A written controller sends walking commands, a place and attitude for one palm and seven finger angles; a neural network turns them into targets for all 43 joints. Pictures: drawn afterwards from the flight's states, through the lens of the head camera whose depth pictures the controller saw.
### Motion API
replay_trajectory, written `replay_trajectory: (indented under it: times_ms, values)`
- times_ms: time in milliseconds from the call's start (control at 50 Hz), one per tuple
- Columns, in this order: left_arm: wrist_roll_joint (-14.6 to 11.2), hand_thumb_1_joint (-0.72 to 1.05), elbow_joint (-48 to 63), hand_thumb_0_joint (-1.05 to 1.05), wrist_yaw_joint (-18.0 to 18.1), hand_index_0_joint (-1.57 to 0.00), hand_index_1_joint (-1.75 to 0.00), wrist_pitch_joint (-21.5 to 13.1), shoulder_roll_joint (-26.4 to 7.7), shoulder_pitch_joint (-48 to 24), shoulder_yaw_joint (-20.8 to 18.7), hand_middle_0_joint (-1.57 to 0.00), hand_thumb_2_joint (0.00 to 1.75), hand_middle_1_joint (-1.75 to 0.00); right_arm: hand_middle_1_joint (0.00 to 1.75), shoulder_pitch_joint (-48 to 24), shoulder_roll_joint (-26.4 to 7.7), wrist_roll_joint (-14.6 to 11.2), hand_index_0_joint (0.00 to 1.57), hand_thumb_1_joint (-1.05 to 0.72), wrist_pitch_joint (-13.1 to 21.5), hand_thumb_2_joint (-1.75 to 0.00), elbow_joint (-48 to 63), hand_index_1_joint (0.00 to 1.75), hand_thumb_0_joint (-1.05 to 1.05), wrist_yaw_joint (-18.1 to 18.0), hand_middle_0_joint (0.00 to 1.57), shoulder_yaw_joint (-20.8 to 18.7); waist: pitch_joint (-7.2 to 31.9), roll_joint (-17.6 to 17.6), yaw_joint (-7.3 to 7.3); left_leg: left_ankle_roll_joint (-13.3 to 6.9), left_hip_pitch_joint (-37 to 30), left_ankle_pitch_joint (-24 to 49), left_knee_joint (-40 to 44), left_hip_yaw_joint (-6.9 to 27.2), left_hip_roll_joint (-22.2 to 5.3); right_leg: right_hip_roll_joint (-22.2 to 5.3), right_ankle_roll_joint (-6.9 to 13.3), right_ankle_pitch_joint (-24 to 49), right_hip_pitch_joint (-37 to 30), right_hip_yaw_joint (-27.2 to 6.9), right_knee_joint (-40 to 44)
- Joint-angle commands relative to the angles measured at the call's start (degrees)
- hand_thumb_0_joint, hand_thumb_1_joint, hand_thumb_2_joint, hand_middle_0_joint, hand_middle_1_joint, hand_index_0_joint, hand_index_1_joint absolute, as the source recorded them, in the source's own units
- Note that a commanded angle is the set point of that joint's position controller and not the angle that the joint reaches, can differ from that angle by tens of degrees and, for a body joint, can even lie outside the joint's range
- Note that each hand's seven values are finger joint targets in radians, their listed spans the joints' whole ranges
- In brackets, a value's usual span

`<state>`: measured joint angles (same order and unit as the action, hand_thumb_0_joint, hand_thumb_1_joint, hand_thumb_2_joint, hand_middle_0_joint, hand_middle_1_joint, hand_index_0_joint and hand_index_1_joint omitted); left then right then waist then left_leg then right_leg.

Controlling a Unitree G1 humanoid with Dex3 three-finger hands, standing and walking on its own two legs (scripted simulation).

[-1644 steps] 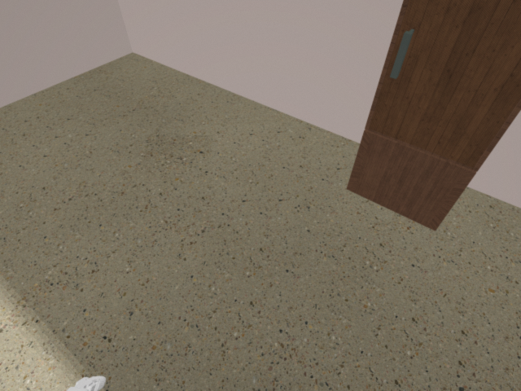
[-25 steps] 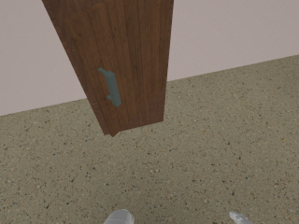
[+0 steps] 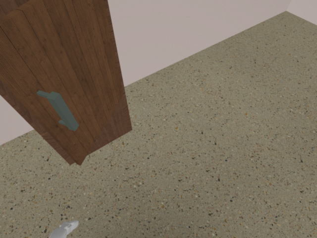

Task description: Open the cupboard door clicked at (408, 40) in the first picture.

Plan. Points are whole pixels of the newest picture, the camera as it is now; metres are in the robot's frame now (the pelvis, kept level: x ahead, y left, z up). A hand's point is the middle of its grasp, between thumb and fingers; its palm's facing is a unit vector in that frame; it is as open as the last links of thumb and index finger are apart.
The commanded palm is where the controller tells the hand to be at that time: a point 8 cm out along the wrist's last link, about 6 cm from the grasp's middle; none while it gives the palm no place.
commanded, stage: walk to a spot facing it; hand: left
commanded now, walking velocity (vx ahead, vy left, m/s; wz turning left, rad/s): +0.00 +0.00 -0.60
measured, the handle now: (58, 111) +0.43 +0.32 +0.01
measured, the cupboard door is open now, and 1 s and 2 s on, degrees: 36 36 36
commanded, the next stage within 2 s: none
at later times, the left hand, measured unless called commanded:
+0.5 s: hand (97, 219) +0.18 +0.19 -0.15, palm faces -0.29 -0.94 -0.17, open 7.4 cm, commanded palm none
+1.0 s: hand (115, 207) +0.21 +0.15 -0.17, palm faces -0.54 -0.83 -0.17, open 7.4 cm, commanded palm none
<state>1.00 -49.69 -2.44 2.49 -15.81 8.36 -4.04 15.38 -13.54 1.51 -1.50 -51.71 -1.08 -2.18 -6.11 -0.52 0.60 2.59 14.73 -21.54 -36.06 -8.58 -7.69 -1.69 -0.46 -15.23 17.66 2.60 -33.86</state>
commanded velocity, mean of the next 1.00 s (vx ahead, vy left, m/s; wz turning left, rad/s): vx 0.10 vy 0.00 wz -0.60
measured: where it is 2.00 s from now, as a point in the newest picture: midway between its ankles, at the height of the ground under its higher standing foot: (213, 210)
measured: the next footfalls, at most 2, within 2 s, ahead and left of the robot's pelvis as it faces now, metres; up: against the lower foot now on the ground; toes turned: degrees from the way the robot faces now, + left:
left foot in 0.30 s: +0.09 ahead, +0.12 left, +0.00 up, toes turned -8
right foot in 0.64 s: -0.01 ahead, -0.12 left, +0.00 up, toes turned -29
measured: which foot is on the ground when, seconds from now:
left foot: down 0.00-0.00, up 0.02-0.28, down 0.30-0.64, up 0.66-0.96, down 0.98-1.00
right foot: down 0.00-0.30, up 0.32-0.62, down 0.64-0.98, up 1.00-1.00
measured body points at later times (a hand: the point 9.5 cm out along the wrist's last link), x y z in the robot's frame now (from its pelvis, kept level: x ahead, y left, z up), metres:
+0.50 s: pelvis +0.02 +0.03 +0.01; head +0.07 +0.04 +0.46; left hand +0.19 +0.24 -0.14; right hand -0.01 -0.22 -0.12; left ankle +0.05 +0.13 -0.73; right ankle -0.04 -0.11 -0.66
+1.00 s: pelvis +0.07 +0.01 +0.00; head +0.11 +0.01 +0.45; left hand +0.24 +0.19 -0.16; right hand -0.01 -0.27 -0.11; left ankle +0.15 +0.08 -0.73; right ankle -0.04 -0.10 -0.72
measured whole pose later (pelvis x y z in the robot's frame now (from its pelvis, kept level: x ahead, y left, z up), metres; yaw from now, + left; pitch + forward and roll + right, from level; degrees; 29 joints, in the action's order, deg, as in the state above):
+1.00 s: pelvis +0.07 +0.01 +0.00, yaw -36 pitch +1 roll -1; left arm 1.1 -53.8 -1.7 1.5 -12.7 17.0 -4.2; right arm 12.1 -13.4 1.7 1.7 -49.8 0.1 -2.9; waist -1.8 1.9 -0.7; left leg 0.6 18.9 -18.7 -34.0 -3.9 -2.1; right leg 2.0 1.1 -24.9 15.7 -6.0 -37.6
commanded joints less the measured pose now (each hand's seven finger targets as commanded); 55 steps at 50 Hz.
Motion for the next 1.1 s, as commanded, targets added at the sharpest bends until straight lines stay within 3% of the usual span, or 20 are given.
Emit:
replay_trajectory:
  times_ms: [0,60,220,240,260,280,300,380,520,580,600,620,640,680,720,860,920,960,980,1080]
  values:
    - [0.05,0.90,0.03,0.00,2.68,-0.20,-0.30,-1.67,-14.98,12.97,-3.42,-0.20,0.90,-0.30,0.30,-5.70,-6.88,-0.95,0.20,-0.90,0.64,-0.90,7.97,0.30,0.00,-0.68,0.20,-1.61,11.30,14.53,-7.27,0.85,20.55,-15.86,-27.48,6.58,2.86,-21.91,14.80,40.61,-20.78,-25.69,10.45]
    - [0.43,0.90,2.00,0.00,3.69,-0.20,-0.30,-1.22,-9.66,5.21,-2.81,-0.20,0.90,-0.30,0.30,-5.46,-6.11,-1.09,0.20,-0.90,0.38,-0.90,5.08,0.30,0.00,-0.79,0.20,-1.96,9.82,13.77,-3.14,1.44,19.80,-8.08,-30.05,8.75,1.88,-13.71,12.52,31.13,-15.02,-19.68,9.07]
    - [0.57,0.90,4.28,0.00,2.70,-0.20,-0.30,-0.59,-9.25,-1.95,-2.69,-0.20,0.90,-0.30,0.30,3.37,-4.45,-1.10,0.20,-0.90,1.02,-0.90,2.56,0.30,0.00,-0.53,0.20,-1.87,7.30,9.76,2.53,0.87,-1.72,4.04,0.66,5.17,6.83,-7.33,7.77,9.04,3.37,-20.30,8.59]
    - [0.07,0.90,4.91,0.00,2.51,-0.20,-0.30,-0.24,-7.39,-2.65,-2.23,-0.20,0.90,-0.30,0.30,6.18,-6.34,-0.93,0.20,-0.90,1.61,-0.90,1.79,0.30,0.00,-0.79,0.20,-2.13,7.97,4.69,3.93,-0.03,-8.24,6.02,9.51,7.81,4.55,-4.21,4.95,4.26,8.22,-18.10,4.45]
    - [-0.60,0.90,5.98,0.00,2.07,-0.20,-0.30,0.11,-3.01,-0.52,-1.35,-0.20,0.90,-0.30,0.30,7.63,-12.23,0.01,0.20,-0.90,2.40,-0.90,1.89,0.30,0.00,-1.05,0.20,-3.04,8.14,-12.25,3.62,-5.18,-11.78,3.40,19.21,25.96,-10.15,4.24,0.93,-10.01,16.54,-10.72,-8.19]
    - [-0.38,0.90,7.12,0.00,1.70,-0.20,-0.30,-0.01,-2.87,-0.89,-1.17,-0.20,0.90,-0.30,0.30,8.09,-15.60,0.48,0.20,-0.90,2.44,-0.90,3.09,0.30,0.00,-1.50,0.20,-3.42,7.95,-16.72,3.38,-11.88,-7.76,5.58,23.28,36.71,-21.64,5.00,-0.90,-21.40,17.82,-5.22,-22.56]
    - [0.30,0.90,7.05,0.00,1.30,-0.20,-0.30,-0.31,-4.11,-2.36,-1.40,-0.20,0.90,-0.30,0.30,6.01,-14.89,0.66,0.20,-0.90,2.77,-0.90,3.47,0.30,0.00,-1.62,0.20,-3.15,6.77,-10.48,2.88,-14.63,-3.96,7.68,22.59,37.07,-22.40,1.71,-0.76,-19.31,17.77,-7.71,-30.09]
    - [0.24,0.90,3.81,0.00,0.07,-0.20,-0.30,0.09,-1.92,0.23,-1.61,-0.20,0.90,-0.30,0.30,-1.45,-9.16,0.46,0.20,-0.90,2.76,-0.90,5.10,0.30,0.00,-1.60,0.20,-1.71,6.42,-9.48,-0.94,-8.99,-3.58,19.91,17.98,12.15,-10.29,-0.43,-2.78,-9.36,14.28,-2.90,-31.97]
    - [0.17,0.90,4.43,0.00,0.16,-0.20,-0.30,-0.45,-0.36,-2.14,-0.62,-0.20,0.90,-0.30,0.30,3.74,-10.57,0.34,0.20,-0.90,2.07,-0.90,2.21,0.30,0.00,-0.96,0.20,-3.07,8.21,-11.55,2.14,-9.08,-8.02,28.01,13.43,5.56,-12.40,1.09,-1.39,-11.00,5.69,3.05,-9.58]
    - [0.22,0.90,2.91,0.00,0.58,-0.20,-0.30,-1.07,-1.97,2.94,-1.09,-0.20,0.90,-0.30,0.30,2.19,-11.04,-0.18,0.20,-0.90,1.67,-0.90,2.41,0.30,0.00,-0.61,0.20,-3.51,9.55,-8.00,-0.90,-4.97,-4.06,24.98,5.35,1.77,-11.12,1.52,0.30,1.97,-5.77,3.55,6.41]
    - [0.55,0.90,2.07,0.00,1.17,-0.20,-0.30,-1.49,-5.48,6.26,-1.77,-0.20,0.90,-0.30,0.30,1.75,-9.13,-0.70,0.20,-0.90,1.52,-0.90,3.12,0.30,0.00,-0.17,0.20,-3.45,11.07,-0.38,-2.23,-2.07,2.63,18.03,-2.13,-0.82,-8.16,-3.87,2.81,11.06,-14.34,-3.73,10.82]
    - [0.96,0.90,1.01,0.00,2.03,-0.20,-0.30,-1.97,-11.72,8.78,-3.02,-0.20,0.90,-0.30,0.30,-0.94,-4.48,-1.05,0.20,-0.90,1.38,-0.90,5.55,0.30,0.00,0.00,0.20,-2.26,10.16,17.99,-3.97,1.36,17.72,-9.93,-13.34,-5.08,0.63,-18.44,8.96,26.93,-21.03,-22.50,13.51]
    - [0.07,0.90,0.55,0.00,2.52,-0.20,-0.30,-1.70,-13.41,11.91,-2.99,-0.20,0.90,-0.30,0.30,-4.51,-5.56,-0.95,0.20,-0.90,0.60,-0.90,6.67,0.30,0.00,-0.33,0.20,-1.74,8.68,14.37,-6.63,1.20,19.15,-15.80,-22.13,2.94,2.54,-21.46,13.51,31.06,-16.06,-25.53,13.99]
    - [0.22,0.90,0.68,0.00,3.38,-0.20,-0.30,-1.91,-10.14,8.28,-3.17,-0.20,0.90,-0.30,0.30,-5.22,-5.73,-0.77,0.20,-0.90,0.32,-0.90,6.04,0.30,0.00,-0.61,0.20,-2.19,8.73,18.03,-4.08,1.33,25.33,-9.90,-29.20,8.42,1.80,-16.12,13.18,20.43,-18.85,-24.46,14.05]
    - [0.21,0.90,1.80,0.00,3.41,-0.20,-0.30,-1.99,-7.71,4.99,-2.54,-0.20,0.90,-0.30,0.30,-5.45,-5.37,-0.54,0.20,-0.90,0.50,-0.90,4.95,0.30,0.00,0.26,0.20,-2.29,8.67,11.96,-2.30,1.89,21.17,-3.97,-26.95,7.39,1.67,-12.30,11.45,11.88,-14.93,-18.99,14.53]
    - [0.78,0.90,1.31,0.00,1.81,-0.20,-0.30,-3.17,-9.43,4.86,-3.09,-0.20,0.90,-0.30,0.30,-5.47,-4.27,-0.52,0.20,-0.90,2.35,-0.90,5.58,0.30,0.00,1.39,0.20,-2.46,3.23,9.99,-1.63,0.89,10.28,-2.54,-7.89,5.18,5.67,-10.16,12.37,-13.53,-3.54,-23.52,19.39]
    - [0.31,0.90,1.84,0.00,1.32,-0.20,-0.30,-3.13,-7.09,1.94,-2.72,-0.20,0.90,-0.30,0.30,3.90,-5.57,-0.51,0.20,-0.90,3.95,-0.90,2.82,0.30,0.00,0.52,0.20,-2.44,5.28,5.71,3.21,0.22,-10.85,2.90,9.62,4.43,6.73,-4.63,8.21,-14.96,8.67,-19.72,10.83]
    - [-0.34,0.90,5.51,0.00,0.52,-0.20,-0.30,-3.18,0.05,-0.03,-1.04,-0.20,0.90,-0.30,0.30,17.68,-16.07,1.29,0.20,-0.90,4.85,-0.90,0.15,0.30,0.00,-0.88,0.20,-4.34,8.32,-21.14,8.40,-9.31,-23.15,-19.88,25.75,39.85,-20.67,6.99,1.53,-22.32,28.14,-3.07,-22.08]
    - [0.51,0.90,6.39,0.00,-0.06,-0.20,-0.30,-3.68,-2.34,-3.84,-1.56,-0.20,0.90,-0.30,0.30,16.19,-15.54,1.03,0.20,-0.90,4.82,-0.90,0.41,0.30,0.00,-0.96,0.20,-3.87,4.79,-11.34,7.72,-12.95,-16.52,-20.76,28.42,43.32,-23.90,0.88,2.26,-17.37,29.64,-7.66,-29.80]
    - [1.01,0.90,1.84,0.00,-1.51,-0.20,-0.30,-2.78,1.06,-0.02,-0.83,-0.20,0.90,-0.30,0.30,9.14,-5.40,0.00,0.20,-0.90,6.34,-0.90,0.83,0.30,0.00,-0.90,0.20,-0.61,2.48,-7.81,0.82,-5.88,-12.74,18.43,22.95,10.02,-10.10,-2.51,0.00,1.93,26.63,-2.93,-36.43]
